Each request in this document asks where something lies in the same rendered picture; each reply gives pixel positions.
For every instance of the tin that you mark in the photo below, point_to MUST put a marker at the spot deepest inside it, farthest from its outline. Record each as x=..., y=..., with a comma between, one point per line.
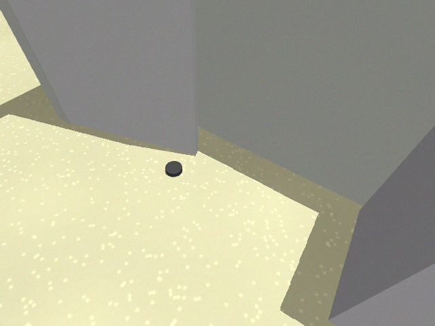
x=173, y=169

